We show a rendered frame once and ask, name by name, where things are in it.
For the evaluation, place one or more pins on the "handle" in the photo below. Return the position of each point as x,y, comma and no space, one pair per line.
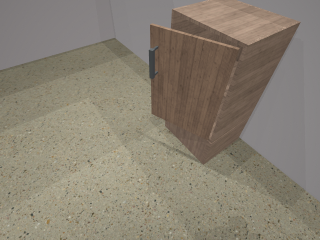
152,72

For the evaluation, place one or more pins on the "cupboard door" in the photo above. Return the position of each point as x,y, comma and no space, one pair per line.
193,73

